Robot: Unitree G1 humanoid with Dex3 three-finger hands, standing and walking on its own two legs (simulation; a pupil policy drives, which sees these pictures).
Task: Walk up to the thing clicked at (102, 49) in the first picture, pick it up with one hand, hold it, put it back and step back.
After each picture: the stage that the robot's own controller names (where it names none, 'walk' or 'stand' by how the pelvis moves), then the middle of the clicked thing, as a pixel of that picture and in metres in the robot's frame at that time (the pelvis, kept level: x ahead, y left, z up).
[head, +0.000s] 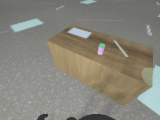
stand; (101, 49) +0.80 -0.08 -0.09
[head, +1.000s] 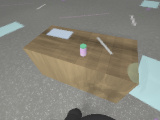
walk; (83, 50) +0.69 +0.14 -0.07
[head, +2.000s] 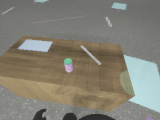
stand; (68, 65) +0.48 +0.20 -0.06
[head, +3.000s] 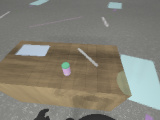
stand; (66, 69) +0.46 +0.22 -0.09
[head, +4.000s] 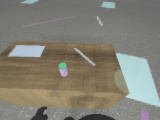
stand; (63, 69) +0.44 +0.24 -0.08
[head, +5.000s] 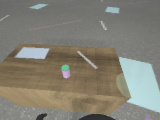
stand; (66, 71) +0.45 +0.22 -0.09
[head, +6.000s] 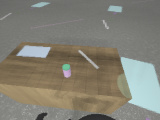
stand; (67, 70) +0.45 +0.22 -0.09
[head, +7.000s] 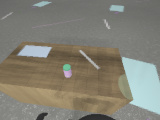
stand; (67, 71) +0.45 +0.21 -0.09
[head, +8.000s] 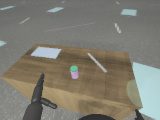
rise first; (74, 72) +0.46 +0.18 -0.09
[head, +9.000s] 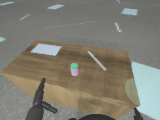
go down; (74, 69) +0.48 +0.18 -0.09
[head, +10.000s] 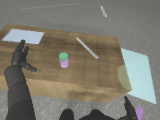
go down; (64, 60) +0.49 +0.17 -0.05
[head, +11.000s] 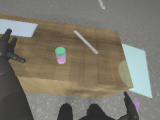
go down; (61, 55) +0.48 +0.18 -0.01
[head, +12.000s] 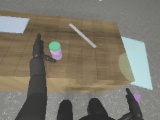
close in; (56, 51) +0.49 +0.18 +0.02
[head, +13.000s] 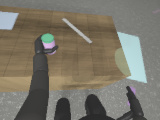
close; (49, 44) +0.53 +0.19 +0.03
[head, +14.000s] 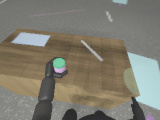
lift; (60, 68) +0.35 +0.19 +0.08
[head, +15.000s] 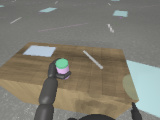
hold; (63, 69) +0.32 +0.17 +0.14
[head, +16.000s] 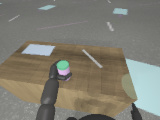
hold; (64, 71) +0.32 +0.17 +0.11
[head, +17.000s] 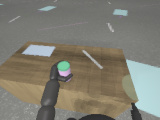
hold; (65, 71) +0.32 +0.16 +0.12
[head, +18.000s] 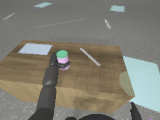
crouch; (63, 60) +0.40 +0.18 +0.12
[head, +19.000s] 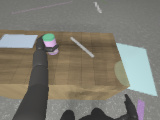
lower; (51, 44) +0.51 +0.21 +0.12
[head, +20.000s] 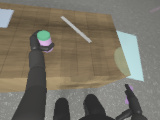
lower; (45, 42) +0.53 +0.20 +0.03
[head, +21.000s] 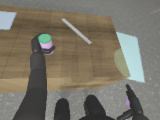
lower; (46, 45) +0.52 +0.20 +0.03
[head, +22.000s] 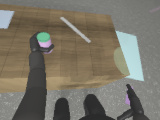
lower; (45, 43) +0.53 +0.20 +0.03
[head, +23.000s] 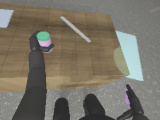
lower; (45, 42) +0.53 +0.20 +0.03
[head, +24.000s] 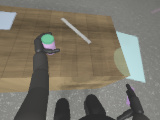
open; (49, 45) +0.52 +0.18 +0.03
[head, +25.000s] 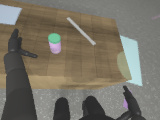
sink last; (55, 44) +0.52 +0.18 +0.02
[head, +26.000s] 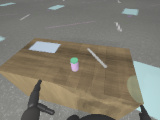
sink last; (74, 64) +0.51 +0.18 -0.03
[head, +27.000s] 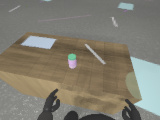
stand; (72, 61) +0.50 +0.18 -0.02
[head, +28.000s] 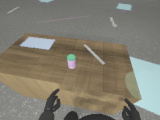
stand; (71, 61) +0.50 +0.18 -0.02
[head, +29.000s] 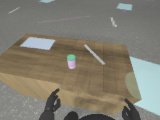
stand; (71, 61) +0.50 +0.18 -0.02
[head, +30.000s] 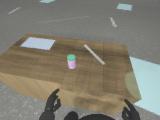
stand; (71, 61) +0.50 +0.18 -0.02
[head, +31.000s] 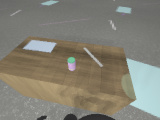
stand; (71, 64) +0.51 +0.19 -0.06
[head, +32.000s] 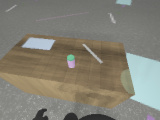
walk; (71, 61) +0.52 +0.19 -0.08
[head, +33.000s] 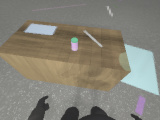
walk; (74, 44) +0.68 +0.19 -0.07
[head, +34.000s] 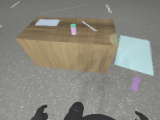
walk; (73, 29) +0.99 +0.29 -0.07
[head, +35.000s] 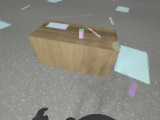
stand; (81, 33) +1.10 +0.18 -0.09
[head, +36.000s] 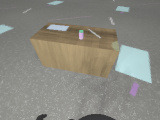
stand; (81, 34) +1.11 +0.18 -0.10
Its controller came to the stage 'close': yes
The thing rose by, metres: 0.21
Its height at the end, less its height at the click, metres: +0.00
